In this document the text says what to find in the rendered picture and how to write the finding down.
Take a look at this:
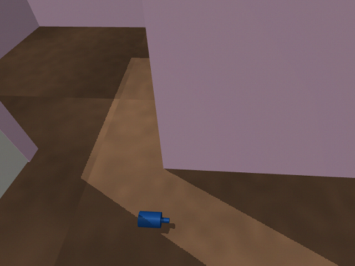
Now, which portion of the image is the bottle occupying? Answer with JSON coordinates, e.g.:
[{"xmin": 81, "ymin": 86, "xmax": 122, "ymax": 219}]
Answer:
[{"xmin": 138, "ymin": 211, "xmax": 170, "ymax": 228}]

